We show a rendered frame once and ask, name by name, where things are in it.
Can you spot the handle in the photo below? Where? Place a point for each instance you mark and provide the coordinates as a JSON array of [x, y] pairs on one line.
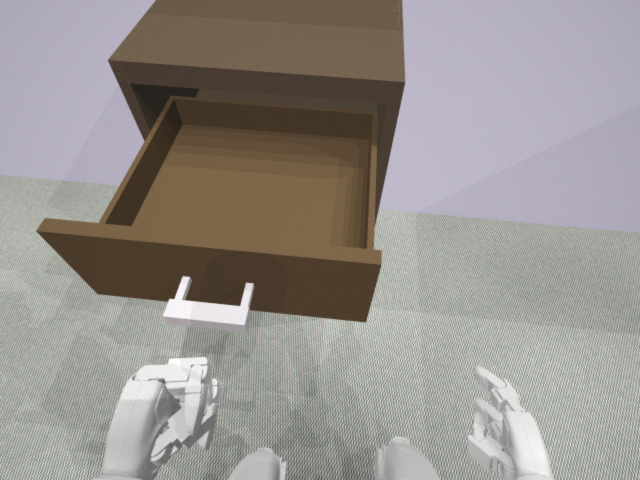
[[181, 312]]

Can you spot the robot right hand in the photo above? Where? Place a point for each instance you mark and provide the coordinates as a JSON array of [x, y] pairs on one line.
[[514, 432]]

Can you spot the robot right thigh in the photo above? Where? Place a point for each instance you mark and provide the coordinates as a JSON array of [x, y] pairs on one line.
[[400, 461]]

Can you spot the robot left hand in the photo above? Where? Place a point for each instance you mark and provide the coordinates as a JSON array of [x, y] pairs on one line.
[[180, 394]]

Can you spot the robot thigh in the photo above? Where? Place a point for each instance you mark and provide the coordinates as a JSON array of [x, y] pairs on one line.
[[260, 466], [400, 461]]

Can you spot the drawer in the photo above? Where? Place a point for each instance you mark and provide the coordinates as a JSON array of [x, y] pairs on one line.
[[233, 192]]

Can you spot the robot left thigh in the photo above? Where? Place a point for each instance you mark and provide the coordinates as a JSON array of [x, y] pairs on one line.
[[260, 466]]

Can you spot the cabinet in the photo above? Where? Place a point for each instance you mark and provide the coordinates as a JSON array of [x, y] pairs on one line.
[[343, 54]]

